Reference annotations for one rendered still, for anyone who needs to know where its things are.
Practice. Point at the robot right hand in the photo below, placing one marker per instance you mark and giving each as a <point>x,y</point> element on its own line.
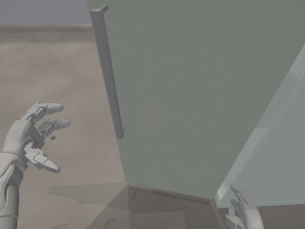
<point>248,216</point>

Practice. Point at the handle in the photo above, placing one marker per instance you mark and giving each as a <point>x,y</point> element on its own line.
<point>102,42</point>

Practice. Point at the fridge door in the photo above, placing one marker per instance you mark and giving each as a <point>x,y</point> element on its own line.
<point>193,78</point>

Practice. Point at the left robot forearm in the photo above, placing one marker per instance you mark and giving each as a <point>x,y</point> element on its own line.
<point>12,169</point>

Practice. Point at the robot left hand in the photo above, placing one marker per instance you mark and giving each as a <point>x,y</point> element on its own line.
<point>22,133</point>

